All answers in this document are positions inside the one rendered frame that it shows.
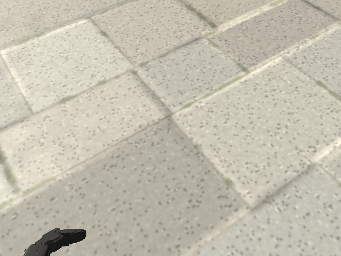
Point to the robot left hand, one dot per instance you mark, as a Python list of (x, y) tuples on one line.
[(54, 240)]

